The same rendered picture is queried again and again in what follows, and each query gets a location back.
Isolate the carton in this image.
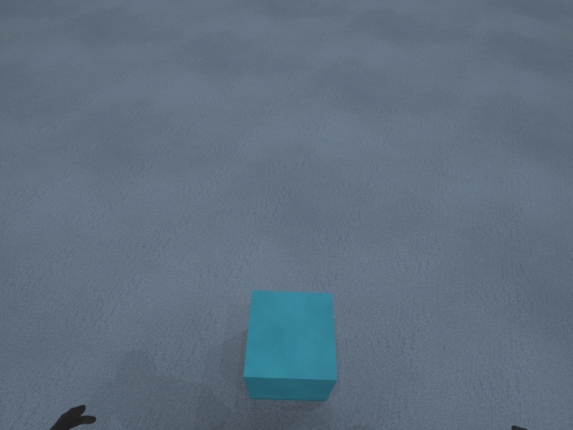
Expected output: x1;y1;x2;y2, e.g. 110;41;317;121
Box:
244;290;338;401

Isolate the robot left hand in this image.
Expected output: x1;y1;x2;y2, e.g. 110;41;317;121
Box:
49;405;96;430

